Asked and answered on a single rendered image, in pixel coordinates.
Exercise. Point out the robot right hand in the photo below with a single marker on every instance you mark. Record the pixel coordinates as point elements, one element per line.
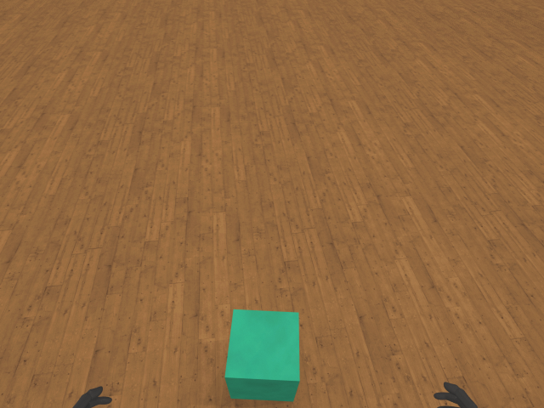
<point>455,395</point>

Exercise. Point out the robot left hand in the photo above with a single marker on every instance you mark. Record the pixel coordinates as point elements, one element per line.
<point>91,399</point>

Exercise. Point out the carton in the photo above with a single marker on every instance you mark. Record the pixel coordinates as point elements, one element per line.
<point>263,355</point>

